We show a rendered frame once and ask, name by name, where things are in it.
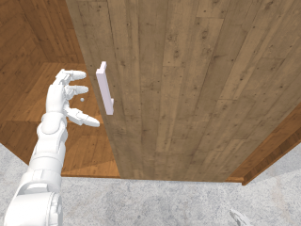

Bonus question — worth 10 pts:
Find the robot right hand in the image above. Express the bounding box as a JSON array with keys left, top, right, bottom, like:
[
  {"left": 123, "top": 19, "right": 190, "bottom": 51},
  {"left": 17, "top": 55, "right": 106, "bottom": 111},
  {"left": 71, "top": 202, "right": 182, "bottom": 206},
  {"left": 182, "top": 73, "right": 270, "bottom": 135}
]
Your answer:
[{"left": 230, "top": 209, "right": 253, "bottom": 226}]

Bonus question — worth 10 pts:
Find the left robot forearm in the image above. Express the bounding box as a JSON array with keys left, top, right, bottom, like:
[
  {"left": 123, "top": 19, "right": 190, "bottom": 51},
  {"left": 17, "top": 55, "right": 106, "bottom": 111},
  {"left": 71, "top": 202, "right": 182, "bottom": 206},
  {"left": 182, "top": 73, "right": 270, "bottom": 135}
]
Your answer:
[{"left": 2, "top": 112, "right": 68, "bottom": 226}]

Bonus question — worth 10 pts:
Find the robot left hand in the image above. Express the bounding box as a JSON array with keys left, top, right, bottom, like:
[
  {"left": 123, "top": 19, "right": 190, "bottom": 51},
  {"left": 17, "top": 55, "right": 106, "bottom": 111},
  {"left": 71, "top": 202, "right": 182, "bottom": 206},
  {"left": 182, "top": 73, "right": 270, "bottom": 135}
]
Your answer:
[{"left": 45, "top": 69, "right": 100, "bottom": 127}]

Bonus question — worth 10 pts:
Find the left robot upper arm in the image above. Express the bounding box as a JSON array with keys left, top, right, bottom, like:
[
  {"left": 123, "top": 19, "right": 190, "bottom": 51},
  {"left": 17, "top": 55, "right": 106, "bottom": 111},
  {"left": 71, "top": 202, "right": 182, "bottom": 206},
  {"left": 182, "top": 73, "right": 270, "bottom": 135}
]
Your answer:
[{"left": 6, "top": 191, "right": 63, "bottom": 226}]

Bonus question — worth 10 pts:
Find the handle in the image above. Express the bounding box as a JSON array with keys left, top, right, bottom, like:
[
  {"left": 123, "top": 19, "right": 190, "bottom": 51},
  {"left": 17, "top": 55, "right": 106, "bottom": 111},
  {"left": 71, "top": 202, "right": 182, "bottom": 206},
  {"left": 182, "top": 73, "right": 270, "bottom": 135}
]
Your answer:
[{"left": 96, "top": 61, "right": 114, "bottom": 115}]

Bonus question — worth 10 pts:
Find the wardrobe door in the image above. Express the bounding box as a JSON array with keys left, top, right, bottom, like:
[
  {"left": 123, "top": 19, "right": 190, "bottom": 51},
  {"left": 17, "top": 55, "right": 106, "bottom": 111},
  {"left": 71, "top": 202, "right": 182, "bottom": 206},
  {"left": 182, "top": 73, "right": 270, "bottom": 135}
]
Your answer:
[
  {"left": 65, "top": 0, "right": 301, "bottom": 183},
  {"left": 229, "top": 102, "right": 301, "bottom": 178}
]

